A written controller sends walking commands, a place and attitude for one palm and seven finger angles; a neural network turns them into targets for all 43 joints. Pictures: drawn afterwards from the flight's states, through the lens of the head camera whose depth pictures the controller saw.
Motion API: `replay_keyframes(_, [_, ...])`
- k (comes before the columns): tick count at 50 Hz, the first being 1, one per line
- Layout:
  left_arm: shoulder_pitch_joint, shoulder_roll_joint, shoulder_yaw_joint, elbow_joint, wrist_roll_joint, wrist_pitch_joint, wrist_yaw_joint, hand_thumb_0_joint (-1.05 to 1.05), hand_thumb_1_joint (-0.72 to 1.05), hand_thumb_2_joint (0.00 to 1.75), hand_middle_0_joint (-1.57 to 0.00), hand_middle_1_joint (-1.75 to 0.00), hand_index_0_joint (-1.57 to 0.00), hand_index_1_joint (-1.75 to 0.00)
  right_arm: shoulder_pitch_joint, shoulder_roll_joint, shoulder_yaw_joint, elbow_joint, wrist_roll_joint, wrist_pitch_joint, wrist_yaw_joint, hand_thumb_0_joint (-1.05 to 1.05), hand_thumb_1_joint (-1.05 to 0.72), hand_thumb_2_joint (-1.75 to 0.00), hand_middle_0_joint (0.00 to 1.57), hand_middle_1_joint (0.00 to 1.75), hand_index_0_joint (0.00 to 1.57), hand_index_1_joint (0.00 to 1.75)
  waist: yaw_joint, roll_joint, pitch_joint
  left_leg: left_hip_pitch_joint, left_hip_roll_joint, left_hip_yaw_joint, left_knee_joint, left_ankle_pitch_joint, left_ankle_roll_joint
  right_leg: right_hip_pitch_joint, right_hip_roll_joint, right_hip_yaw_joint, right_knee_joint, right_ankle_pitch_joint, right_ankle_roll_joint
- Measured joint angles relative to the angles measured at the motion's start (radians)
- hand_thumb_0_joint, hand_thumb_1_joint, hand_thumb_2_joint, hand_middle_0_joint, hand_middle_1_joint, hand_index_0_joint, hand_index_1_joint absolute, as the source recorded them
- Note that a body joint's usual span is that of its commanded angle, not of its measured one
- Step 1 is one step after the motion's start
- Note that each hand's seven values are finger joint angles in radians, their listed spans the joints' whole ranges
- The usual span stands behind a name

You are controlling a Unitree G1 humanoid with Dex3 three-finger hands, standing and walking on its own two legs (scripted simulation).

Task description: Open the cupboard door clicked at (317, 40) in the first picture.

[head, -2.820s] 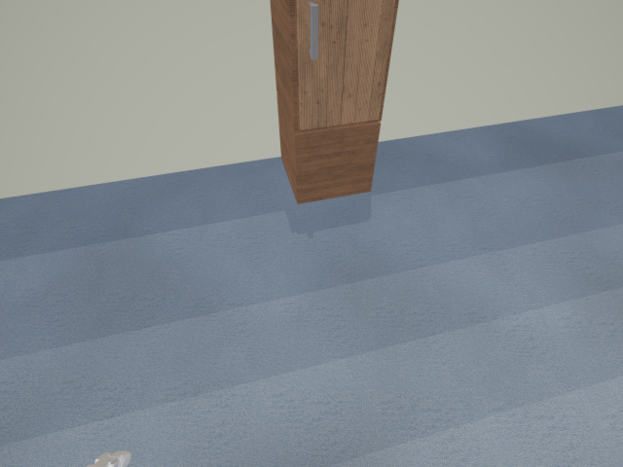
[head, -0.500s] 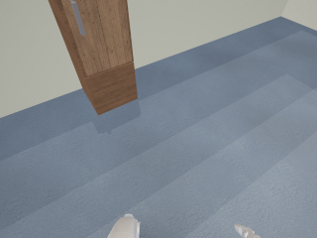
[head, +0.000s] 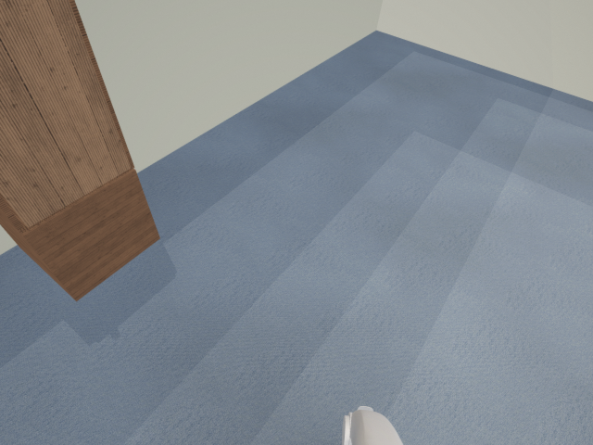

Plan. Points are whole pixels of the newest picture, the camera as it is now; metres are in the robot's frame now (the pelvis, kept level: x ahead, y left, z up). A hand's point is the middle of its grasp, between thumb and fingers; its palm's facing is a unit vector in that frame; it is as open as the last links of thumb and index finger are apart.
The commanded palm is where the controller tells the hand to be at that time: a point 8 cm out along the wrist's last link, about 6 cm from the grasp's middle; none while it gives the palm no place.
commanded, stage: walk to a spot facing it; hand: left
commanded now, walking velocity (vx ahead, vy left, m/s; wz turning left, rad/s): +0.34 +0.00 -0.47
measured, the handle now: out of the picture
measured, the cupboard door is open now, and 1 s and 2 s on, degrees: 0 0 0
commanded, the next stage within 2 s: turn to face it in 0.88 s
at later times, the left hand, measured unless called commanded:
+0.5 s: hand (234, 343) +0.32 +0.12 -0.17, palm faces -0.14 -0.96 -0.25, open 7.2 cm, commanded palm none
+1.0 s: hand (253, 265) +0.49 +0.11 -0.17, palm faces -0.28 -0.95 -0.16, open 7.4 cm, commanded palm none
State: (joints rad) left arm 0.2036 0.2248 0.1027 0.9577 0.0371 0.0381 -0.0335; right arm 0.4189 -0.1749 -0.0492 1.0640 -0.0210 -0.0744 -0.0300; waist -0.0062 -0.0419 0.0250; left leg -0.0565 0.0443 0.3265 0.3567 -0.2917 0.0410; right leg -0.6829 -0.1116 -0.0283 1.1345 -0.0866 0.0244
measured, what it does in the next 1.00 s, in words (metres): walks ahead, turning right: right foot, then left foot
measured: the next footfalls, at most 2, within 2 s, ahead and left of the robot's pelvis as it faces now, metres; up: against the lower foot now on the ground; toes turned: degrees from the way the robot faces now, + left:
right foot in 0.26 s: +0.24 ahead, -0.15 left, +0.00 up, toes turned -16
left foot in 0.70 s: +0.47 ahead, +0.05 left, +0.00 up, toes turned -3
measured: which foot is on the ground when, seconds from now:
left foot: down 0.00-0.24, up 0.26-0.68, down 0.70-1.00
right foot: up 0.00-0.24, down 0.26-0.72, up 0.74-1.00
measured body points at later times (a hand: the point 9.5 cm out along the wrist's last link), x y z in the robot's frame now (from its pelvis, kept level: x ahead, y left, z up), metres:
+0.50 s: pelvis +0.22 -0.06 -0.01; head +0.22 -0.07 +0.44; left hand +0.32 +0.17 -0.15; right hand +0.22 -0.30 -0.16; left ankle +0.28 +0.09 -0.67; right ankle +0.20 -0.14 -0.74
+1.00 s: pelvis +0.40 -0.05 +0.00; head +0.43 -0.05 +0.45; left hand +0.51 +0.16 -0.16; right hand +0.33 -0.28 -0.15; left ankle +0.43 +0.05 -0.74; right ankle +0.41 -0.20 -0.67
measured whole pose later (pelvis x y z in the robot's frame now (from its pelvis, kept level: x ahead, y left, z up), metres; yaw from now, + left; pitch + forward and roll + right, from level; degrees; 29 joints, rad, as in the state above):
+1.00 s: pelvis +0.40 -0.05 +0.00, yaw -22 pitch -1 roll +0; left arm 0.26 0.17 0.09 1.01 0.03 0.04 -0.02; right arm 0.30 -0.16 -0.06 1.04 -0.03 -0.05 -0.03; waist 0.02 -0.03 0.06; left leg -0.12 0.11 0.32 0.41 -0.25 0.00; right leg -0.58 -0.12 -0.08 1.05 -0.22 0.03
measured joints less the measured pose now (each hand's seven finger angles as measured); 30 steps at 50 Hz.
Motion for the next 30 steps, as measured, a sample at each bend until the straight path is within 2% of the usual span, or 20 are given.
replay_keyframes(5, [-0.055, -0.026, -0.021, 0.006, -0.003, 0.007, -0.007, 0.0, 0.92, 0.9, -0.19, -0.3, -0.19, -0.3, 0.061, 0.025, 0.013, 0.027, -0.01, -0.002, 0.004, 0.0, -0.91, -0.9, 0.2, 0.3, 0.2, 0.3, -0.04, 0.011, 0.027, 0.078, 0.017, 0.047, -0.02, -0.054, -0.029, 0.054, -0.004, -0.057, -0.225, -0.032, -0.012])
replay_keyframes(9, [-0.106, -0.053, -0.038, 0.0, -0.007, -0.003, -0.009, 0.0, 0.91, 0.9, -0.19, -0.3, -0.19, -0.3, 0.094, 0.044, 0.02, 0.047, -0.017, 0.006, 0.009, 0.0, -0.91, -0.9, 0.2, 0.3, 0.2, 0.3, -0.071, 0.029, 0.052, 0.128, 0.049, 0.084, 0.0, -0.118, -0.071, 0.122, 0.029, -0.103, -0.391, -0.101, -0.05])
replay_keyframes(11, [-0.124, -0.062, -0.046, -0.01, -0.006, -0.02, -0.007, 0.0, 0.91, 0.9, -0.19, -0.3, -0.19, -0.3, 0.11, 0.052, 0.021, 0.056, -0.016, 0.013, 0.013, 0.0, -0.91, -0.9, 0.2, 0.3, 0.2, 0.3, -0.076, 0.044, 0.061, 0.139, 0.085, 0.098, 0.06, -0.169, -0.096, 0.176, 0.063, -0.13, -0.463, -0.144, -0.079])
replay_keyframes(12, [-0.127, -0.063, -0.049, -0.015, -0.005, -0.035, -0.007, 0.0, 0.91, 0.9, -0.2, -0.3, -0.19, -0.3, 0.119, 0.059, 0.022, 0.062, -0.014, 0.018, 0.016, 0.0, -0.91, -0.9, 0.2, 0.3, 0.2, 0.3, -0.073, 0.044, 0.061, 0.129, 0.109, 0.1, 0.133, -0.197, -0.103, 0.218, 0.08, -0.144, -0.511, -0.134, -0.094])
replay_keyframes(13, [-0.125, -0.059, -0.05, -0.019, -0.003, -0.053, -0.006, 0.0, 0.91, 0.9, -0.2, -0.3, -0.19, -0.3, 0.128, 0.068, 0.023, 0.068, -0.008, 0.025, 0.021, 0.0, -0.91, -0.9, 0.2, 0.3, 0.2, 0.3, -0.066, 0.033, 0.057, 0.093, 0.134, 0.089, 0.26, -0.212, -0.104, 0.246, 0.083, -0.148, -0.539, -0.07, -0.111])
replay_keyframes(14, [-0.124, -0.058, -0.049, -0.019, -0.007, -0.07, -0.001, 0.0, 0.91, 0.9, -0.2, -0.3, -0.19, -0.3, 0.118, 0.073, 0.025, 0.072, -0.001, 0.035, 0.025, 0.0, -0.91, -0.9, 0.2, 0.3, 0.2, 0.3, -0.055, 0.027, 0.059, 0.025, 0.146, 0.027, 0.444, -0.225, -0.105, 0.24, 0.089, -0.142, -0.499, -0.071, -0.119])
replay_keyframes(16, [-0.11, -0.062, -0.049, -0.012, -0.021, -0.084, 0.013, 0.0, 0.91, 0.9, -0.2, -0.3, -0.2, -0.3, 0.073, 0.07, 0.02, 0.069, 0.009, 0.052, 0.024, 0.0, -0.91, -0.9, 0.2, 0.3, 0.2, 0.3, -0.047, 0.028, 0.068, -0.126, 0.126, -0.127, 0.781, -0.216, -0.089, 0.272, 0.105, -0.132, -0.463, -0.149, -0.122])
replay_keyframes(17, [-0.096, -0.064, -0.051, -0.004, -0.025, -0.085, 0.018, 0.0, 0.91, 0.9, -0.2, -0.3, -0.2, -0.3, 0.047, 0.065, 0.015, 0.06, 0.009, 0.056, 0.023, 0.01, -0.91, -0.9, 0.2, 0.3, 0.2, 0.3, -0.044, 0.031, 0.066, -0.193, 0.117, -0.174, 0.882, -0.183, -0.084, 0.303, 0.114, -0.127, -0.479, -0.173, -0.118])
replay_keyframes(19, [-0.057, -0.067, -0.047, 0.015, -0.033, -0.089, 0.031, -0.01, 0.92, 0.9, -0.2, -0.3, -0.2, -0.3, -0.013, 0.051, 0.007, 0.032, 0.003, 0.059, 0.019, 0.01, -0.91, -0.9, 0.2, 0.3, 0.2, 0.3, -0.036, 0.04, 0.05, -0.309, 0.115, -0.225, 0.952, -0.114, -0.079, 0.362, 0.129, -0.114, -0.539, -0.174, -0.104])
replay_keyframes(21, [-0.026, -0.055, -0.032, 0.028, -0.033, -0.1, 0.049, -0.02, 0.94, 0.9, -0.2, -0.3, -0.2, -0.3, -0.073, 0.037, -0.001, -0.006, -0.005, 0.054, 0.017, 0.01, -0.91, -0.9, 0.2, 0.3, 0.2, 0.3, -0.03, 0.053, 0.032, -0.399, 0.124, -0.252, 0.908, -0.068, -0.08, 0.413, 0.141, -0.103, -0.599, -0.162, -0.103])
replay_keyframes(24, [0.02, -0.038, -0.033, 0.058, -0.021, -0.099, 0.051, -0.03, 0.95, 0.9, -0.2, -0.3, -0.2, -0.3, -0.154, 0.017, -0.011, -0.058, -0.011, 0.049, 0.017, 0.0, -0.91, -0.9, 0.2, 0.3, 0.2, 0.3, -0.024, 0.07, 0.006, -0.48, 0.136, -0.256, 0.757, -0.014, -0.09, 0.472, 0.147, -0.085, -0.659, -0.163, -0.099])
replay_keyframes(27, [0.063, -0.032, -0.038, 0.082, -0.018, -0.096, 0.047, -0.02, 0.94, 0.9, -0.2, -0.3, -0.2, -0.3, -0.21, -0.003, -0.016, -0.087, -0.011, 0.046, 0.029, 0.0, -0.93, -0.9, 0.2, 0.3, 0.2, 0.3, -0.008, 0.077, -0.011, -0.495, 0.138, -0.248, 0.579, 0.049, -0.094, 0.522, 0.149, -0.072, -0.691, -0.182, -0.086])
replay_keyframes(30, [0.102, -0.03, -0.042, 0.096, -0.016, -0.095, 0.042, -0.01, 0.93, 0.9, -0.2, -0.3, -0.2, -0.3, -0.245, -0.011, -0.013, -0.098, -0.01, 0.042, 0.043, 0.0, -0.93, -0.9, 0.2, 0.3, 0.19, 0.3, 0.018, 0.07, -0.015, -0.463, 0.122, -0.239, 0.423, 0.082, -0.088, 0.568, 0.147, -0.064, -0.698, -0.217, -0.07])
